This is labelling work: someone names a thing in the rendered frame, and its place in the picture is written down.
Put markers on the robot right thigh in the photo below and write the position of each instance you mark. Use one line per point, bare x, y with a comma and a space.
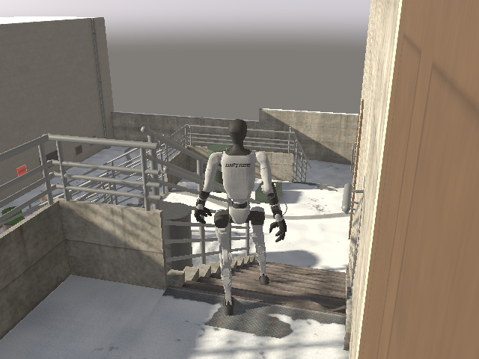
257, 217

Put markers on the left robot hand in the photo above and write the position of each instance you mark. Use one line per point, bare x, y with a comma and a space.
199, 212

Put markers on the left robot forearm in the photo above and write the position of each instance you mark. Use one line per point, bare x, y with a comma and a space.
202, 198

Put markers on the robot right upper arm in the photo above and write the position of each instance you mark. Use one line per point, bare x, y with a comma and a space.
265, 171

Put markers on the right robot hand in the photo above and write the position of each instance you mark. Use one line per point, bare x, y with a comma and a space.
282, 229

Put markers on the robot head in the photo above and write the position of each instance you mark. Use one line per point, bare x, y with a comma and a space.
237, 129

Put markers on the robot left upper arm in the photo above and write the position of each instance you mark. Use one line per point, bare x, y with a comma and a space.
214, 159

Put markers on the right robot forearm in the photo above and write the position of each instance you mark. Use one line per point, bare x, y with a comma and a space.
274, 205

